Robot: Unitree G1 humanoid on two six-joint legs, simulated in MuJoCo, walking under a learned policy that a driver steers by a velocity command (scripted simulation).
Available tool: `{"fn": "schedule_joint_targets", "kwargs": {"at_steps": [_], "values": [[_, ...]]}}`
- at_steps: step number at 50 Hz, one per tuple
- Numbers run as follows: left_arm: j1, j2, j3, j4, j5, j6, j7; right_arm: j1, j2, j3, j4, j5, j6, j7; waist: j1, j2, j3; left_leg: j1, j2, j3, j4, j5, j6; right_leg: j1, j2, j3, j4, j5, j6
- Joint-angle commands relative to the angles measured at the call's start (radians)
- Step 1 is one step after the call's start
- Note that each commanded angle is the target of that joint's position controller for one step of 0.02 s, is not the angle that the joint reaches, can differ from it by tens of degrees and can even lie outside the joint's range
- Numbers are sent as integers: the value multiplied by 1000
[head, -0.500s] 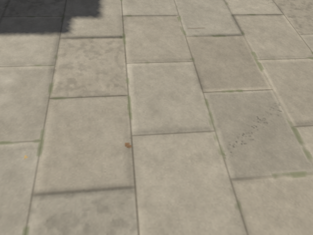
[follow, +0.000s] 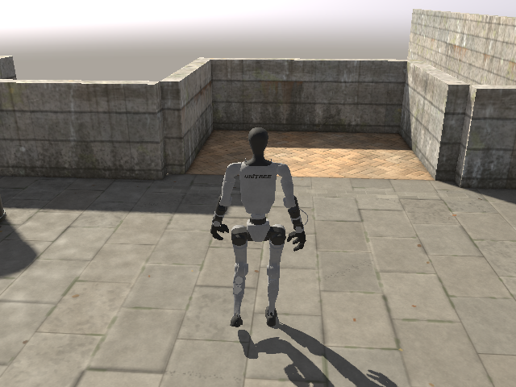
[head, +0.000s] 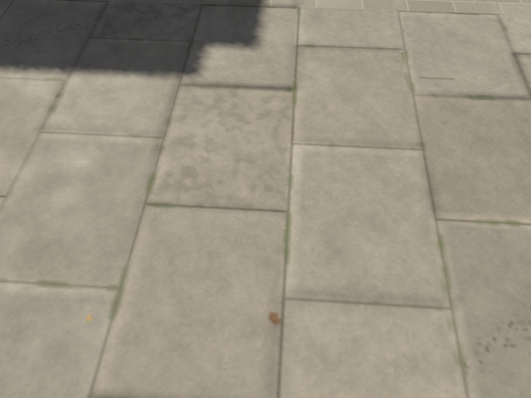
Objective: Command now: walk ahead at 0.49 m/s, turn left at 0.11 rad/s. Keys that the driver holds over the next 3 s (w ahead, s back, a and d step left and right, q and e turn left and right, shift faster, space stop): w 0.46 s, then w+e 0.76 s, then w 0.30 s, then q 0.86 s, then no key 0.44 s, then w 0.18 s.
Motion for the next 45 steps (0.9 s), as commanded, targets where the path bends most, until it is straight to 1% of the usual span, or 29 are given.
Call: {"fn": "schedule_joint_targets", "kwargs": {"at_steps": [1, 2, 3, 5, 6, 10, 12, 14, 16, 17, 18, 19, 20, 21, 22, 23, 24, 25, 26, 27, 28, 30, 32, 34, 37, 40, 42, 43, 45], "values": [[22, 65, 7, -30, 8, -9, -5, 25, -71, -23, -69, -5, -9, -6, -19, -75, -49, -198, 129, -22, -17, 87, -5, 161, -277, 337, -281, 13, -180], [41, 73, 8, -17, 4, -11, -5, 28, -55, -20, -70, -5, -3, -7, -23, -83, -39, -203, 137, -7, -48, 94, -14, 138, -270, 297, -295, 52, -187], [56, 90, 11, -8, 2, -12, -3, 3, -53, -19, -83, -10, 0, -10, -21, -82, -22, -227, 146, 3, -90, 120, -25, 124, -268, 267, -309, 90, -193], [90, 122, 18, 7, 0, -7, 7, -83, -56, -16, -117, -21, 0, -13, -3, -70, 0, -283, 157, 19, -206, 210, -47, 128, -266, 228, -324, 143, -195], [107, 127, 19, 12, -4, -2, 11, -124, -53, -14, -131, -22, -2, -12, 9, -65, 3, -293, 156, 26, -277, 268, -52, 140, -258, 206, -324, 160, -185], [179, 148, 19, 37, -18, 12, 20, -273, -37, -3, -170, -13, -13, 1, 61, -74, 16, -218, 106, 75, -545, 447, -58, 161, -221, 127, -306, 168, -137], [221, 154, 19, 56, -22, 19, 20, -333, -43, -1, -192, -4, -15, 11, 83, -81, 29, -214, 93, 79, -603, 449, -57, 210, -247, 139, -288, 140, -137], [242, 154, 19, 70, -24, 30, 22, -377, -56, -3, -218, 1, -19, 23, 86, -87, 43, -237, 86, 70, -652, 401, -39, 290, -286, 159, -255, 140, -129], [237, 167, 24, 74, -23, 43, 26, -375, -78, -9, -231, 0, -26, 34, 65, -96, 36, -212, 75, 71, -690, 324, -11, 354, -318, 174, -206, 189, -112], [221, 177, 27, 72, -22, 49, 28, -339, -95, -16, -226, -1, -29, 36, 37, -106, 14, -148, 58, 84, -707, 291, 3, 366, -320, 170, -161, 275, -102], [197, 179, 26, 65, -20, 54, 29, -250, -122, -32, -203, -4, -31, 35, -19, -106, -39, -16, 27, 111, -731, 280, 24, 359, -291, 140, -53, 431, -82], [190, 154, 16, 56, -10, 57, 29, -76, -175, -58, -152, -5, -31, 27, -93, -87, -150, 225, 35, 100, -723, 298, 59, 282, -235, 96, 150, 487, -53], [199, 108, -5, 21, 16, 53, 32, 120, -265, -80, -119, -17, -26, 16, -147, 64, -316, 532, 252, -156, -710, 324, 130, 67, -156, 37, 499, 181, -15], [334, -15, -37, 28, -7, 29, 20, 141, -303, -85, -100, -24, -21, 28, -69, 331, -414, 801, 418, -608, -851, 121, 277, -310, 2, 80, 783, -430, 28], [271, 116, -9, 37, -30, 10, 17, 113, -193, -59, -111, -14, -22, 30, -98, 190, -335, 743, 389, -610, -899, 32, 235, -420, -61, 176, 884, -433, 12], [170, 158, 4, 7, -43, 0, 15, 28, -157, -46, -127, -10, -23, 27, -84, 125, -202, 604, 356, -451, -913, 103, 191, -455, -109, 152, 877, -329, -1], [130, 143, 4, 4, -38, 2, 21, -52, -139, -38, -141, -15, -22, 29, -50, 27, -142, 466, 321, -330, -939, 218, 169, -405, -157, 135, 836, -236, 7], [111, 129, 9, 4, -25, 12, 25, -97, -112, -33, -146, -20, -24, 32, -26, 8, -93, 366, 283, -243, -976, 280, 156, -369, -184, 133, 781, -181, 15], [135, 111, 10, 8, -25, 28, 25, -113, -99, -29, -139, -28, -30, 34, 3, 37, -84, 307, 262, -181, -1009, 307, 145, -312, -207, 142, 753, -143, 20], [152, 88, 9, 15, -28, 42, 26, -112, -94, -30, -129, -29, -37, 35, 12, 47, -77, 272, 248, -136, -1036, 335, 146, -284, -208, 142, 739, -123, 26], [159, 75, 10, 17, -30, 54, 27, -103, -97, -32, -115, -30, -43, 34, 20, 45, -63, 249, 242, -89, -1052, 378, 148, -284, -204, 147, 729, -107, 31], [124, 71, 15, 0, -30, 65, 30, -79, -117, -40, -90, -36, -47, 25, 19, 31, -30, 245, 241, -18, -1072, 447, 145, -344, -195, 175, 686, -35, 39], [74, 71, 21, -20, -25, 66, 31, -59, -125, -43, -72, -39, -44, 14, 10, 20, -11, 271, 240, 36, -1082, 481, 136, -404, -180, 197, 603, 56, 47], [31, 66, 22, -36, -21, 62, 24, -62, -129, -41, -64, -38, -41, 5, 2, 22, -1, 283, 225, 97, -1091, 482, 114, -403, -167, 185, 493, 161, 48], [-67, 47, 13, -72, -15, 58, 7, -40, -144, -41, -47, -32, -36, -7, -35, 16, 29, 310, 222, 164, -1106, 474, 89, -385, -159, 120, 345, 258, 41], [-158, 30, 4, -124, -16, 57, -11, 20, -154, -44, -15, -26, -19, -14, -72, 5, 61, 427, 257, 197, -1074, 520, 83, -440, -157, 80, 263, 230, 25], [-205, 28, 2, -163, -18, 57, -26, 40, -163, -47, -3, -20, -1, -17, -81, 5, 71, 507, 284, 213, -1029, 582, 81, -474, -150, 46, 234, 157, 12], [-217, 29, 3, -180, -20, 57, -35, 39, -170, -49, -3, -18, 8, -18, -77, 9, 71, 532, 294, 224, -999, 640, 76, -470, -141, 25, 224, 110, 2], [-192, 47, 13, -199, -22, 59, -46, 7, -196, -55, -17, -15, 22, -26, -40, 42, 30, 539, 294, 260, -897, 928, 55, -359, -91, -41, 212, 12, -31]]}}
Next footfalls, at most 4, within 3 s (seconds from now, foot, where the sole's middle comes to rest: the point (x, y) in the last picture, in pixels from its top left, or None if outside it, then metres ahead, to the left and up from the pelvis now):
0.38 left None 0.39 0.16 -0.77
0.98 right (313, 321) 0.68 -0.09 -0.77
1.46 left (282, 220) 1.01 -0.02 -0.77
1.90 right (364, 208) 1.06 -0.28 -0.77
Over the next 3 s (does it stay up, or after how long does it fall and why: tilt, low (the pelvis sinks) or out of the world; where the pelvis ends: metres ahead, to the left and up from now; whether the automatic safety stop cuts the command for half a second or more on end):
stays up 1.03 -0.10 0.00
